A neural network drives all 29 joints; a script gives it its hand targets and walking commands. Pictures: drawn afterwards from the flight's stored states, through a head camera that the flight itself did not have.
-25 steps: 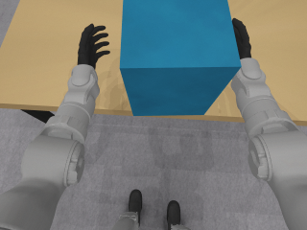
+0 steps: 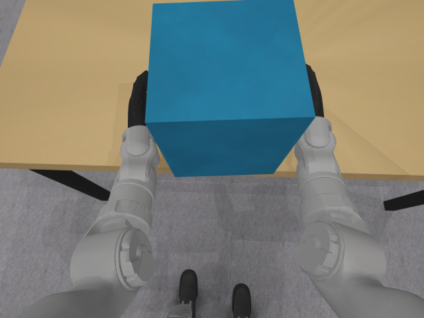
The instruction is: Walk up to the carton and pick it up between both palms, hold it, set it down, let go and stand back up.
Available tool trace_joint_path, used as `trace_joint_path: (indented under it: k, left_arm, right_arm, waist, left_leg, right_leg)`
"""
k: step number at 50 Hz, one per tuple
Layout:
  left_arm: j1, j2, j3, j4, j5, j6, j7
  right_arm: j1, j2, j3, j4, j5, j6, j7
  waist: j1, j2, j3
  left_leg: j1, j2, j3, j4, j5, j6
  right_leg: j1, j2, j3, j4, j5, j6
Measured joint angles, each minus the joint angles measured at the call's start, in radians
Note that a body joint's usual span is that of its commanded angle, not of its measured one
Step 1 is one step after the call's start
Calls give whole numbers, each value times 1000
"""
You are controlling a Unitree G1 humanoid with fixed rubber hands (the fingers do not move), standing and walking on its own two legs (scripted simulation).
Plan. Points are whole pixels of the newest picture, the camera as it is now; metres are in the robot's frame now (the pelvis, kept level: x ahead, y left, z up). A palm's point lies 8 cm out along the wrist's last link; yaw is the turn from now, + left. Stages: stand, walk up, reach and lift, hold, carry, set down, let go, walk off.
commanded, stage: reach and lift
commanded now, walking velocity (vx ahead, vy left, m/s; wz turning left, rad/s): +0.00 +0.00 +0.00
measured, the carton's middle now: (223, 103) +0.49 +0.00 +0.00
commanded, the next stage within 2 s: none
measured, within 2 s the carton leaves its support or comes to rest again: leaves its support in 1.84 s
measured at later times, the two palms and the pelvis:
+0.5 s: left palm (136, 122) +0.45 +0.15 +0.00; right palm (306, 113) +0.47 -0.15 +0.01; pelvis +0.02 +0.00 +0.01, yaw +2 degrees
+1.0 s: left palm (135, 127) +0.44 +0.15 +0.00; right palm (306, 118) +0.46 -0.15 +0.01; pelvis +0.01 +0.00 +0.01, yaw +2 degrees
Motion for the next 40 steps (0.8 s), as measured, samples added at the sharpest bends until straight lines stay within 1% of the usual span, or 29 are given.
trace_joint_path:
  k: [2,4,8,11,15,21,26,32,40]
  left_arm:
    - [20,3,18,48,8,-17,-11]
    - [33,8,37,90,10,-32,-24]
    - [47,8,57,124,13,-44,-39]
    - [54,1,56,113,31,-47,-36]
    - [72,-15,48,57,67,-37,-30]
    - [88,-29,41,0,78,-33,-28]
    - [82,-30,47,5,69,-36,-24]
    - [77,-24,52,34,59,-45,-26]
    - [52,-12,74,67,66,-52,-38]
  right_arm:
    - [39,20,-8,5,-16,-3,-14]
    - [68,33,-9,16,-15,-5,-25]
    - [101,46,-22,28,-26,-16,-35]
    - [108,47,-37,30,-46,-34,-33]
    - [110,53,-66,30,-60,-64,-22]
    - [106,59,-71,-1,-60,-73,5]
    - [94,50,-60,-3,-61,-62,8]
    - [97,53,-65,-1,-76,-58,4]
    - [86,64,-97,9,-112,-63,-9]
  waist:
    - [-3,-3,-16]
    - [-8,-8,-16]
    - [-22,-19,11]
    - [-28,-24,26]
    - [-34,-25,37]
    - [-28,-11,42]
    - [-17,-4,46]
    - [-14,-6,38]
    - [-25,-11,49]
  left_leg:
    - [30,-2,-1,0,-14,-1]
    - [68,-5,-1,1,-29,-2]
    - [139,-12,-7,-5,-45,-2]
    - [159,-15,-15,-6,-49,-2]
    - [160,-18,-21,-8,-48,-2]
    - [144,-15,-20,-15,-37,-2]
    - [140,-12,-20,-27,-22,-4]
    - [135,-9,-25,-32,-12,-8]
    - [143,-11,-31,-43,0,-8]
  right_leg:
    - [28,-2,-1,6,-17,-1]
    - [63,-5,-1,14,-36,0]
    - [127,-11,-2,29,-63,4]
    - [147,-13,-8,33,-68,7]
    - [164,-15,-16,3,-59,3]
    - [165,-12,-16,-41,-31,0]
    - [155,-8,-16,-41,-22,-2]
    - [138,-6,-22,-20,-28,-7]
    - [137,-7,-29,-7,-31,-8]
